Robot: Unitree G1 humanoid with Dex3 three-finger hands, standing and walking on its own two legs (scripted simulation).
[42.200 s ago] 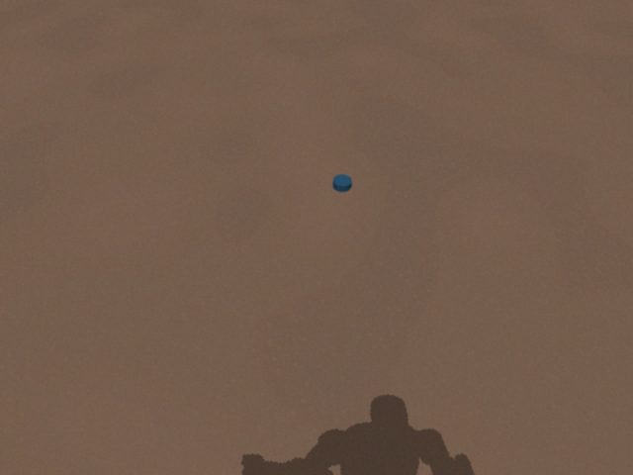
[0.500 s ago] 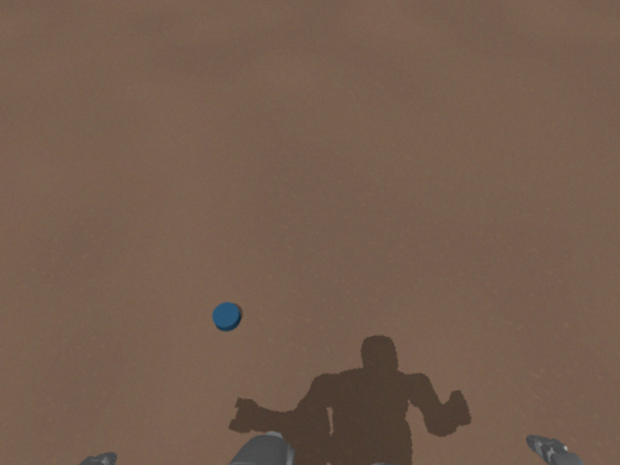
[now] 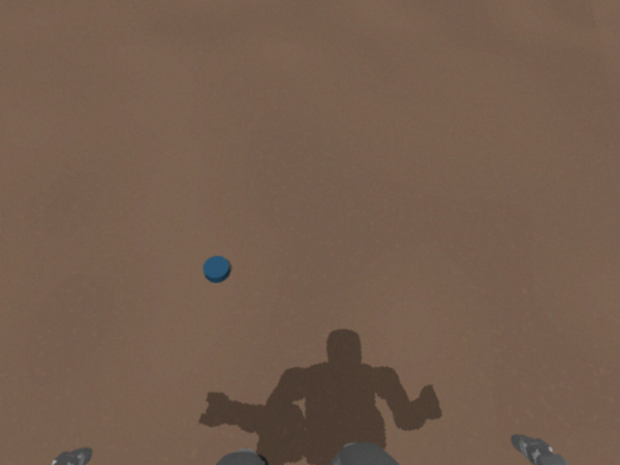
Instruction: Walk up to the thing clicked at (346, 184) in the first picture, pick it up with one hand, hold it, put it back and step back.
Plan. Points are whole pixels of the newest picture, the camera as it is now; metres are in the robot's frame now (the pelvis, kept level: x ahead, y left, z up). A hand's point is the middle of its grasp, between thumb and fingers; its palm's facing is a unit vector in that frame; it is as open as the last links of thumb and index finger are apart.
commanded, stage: step back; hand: left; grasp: from above
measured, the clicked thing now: (216, 269) +0.78 +0.29 -0.75
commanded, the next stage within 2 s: stand in 1.84 s
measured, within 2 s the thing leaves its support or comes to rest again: neither
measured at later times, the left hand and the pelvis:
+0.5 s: hand out of the picture -0.05 +0.25 -0.15, palm faces +0.05 -0.91 -0.40, open 7.4 cm; pelvis -0.18 -0.02 -0.01, yaw +4 degrees
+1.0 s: hand out of the picture -0.28 +0.22 -0.15, palm faces +0.05 -0.92 -0.39, open 7.4 cm; pelvis -0.29 -0.05 +0.00, yaw +2 degrees
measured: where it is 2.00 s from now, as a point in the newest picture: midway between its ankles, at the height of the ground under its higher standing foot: outside the picture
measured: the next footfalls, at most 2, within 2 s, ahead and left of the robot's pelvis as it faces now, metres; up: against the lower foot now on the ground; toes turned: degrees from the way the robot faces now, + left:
right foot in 0.14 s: -0.06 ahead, -0.15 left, +0.00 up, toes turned +0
left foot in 0.46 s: -0.13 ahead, +0.08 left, +0.00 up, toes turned +2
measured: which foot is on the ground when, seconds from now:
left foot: down 0.00-0.16, up 0.18-0.44, down 0.46-0.80, up 0.82-1.00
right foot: up 0.00-0.12, down 0.14-0.48, up 0.50-0.76, down 0.78-1.00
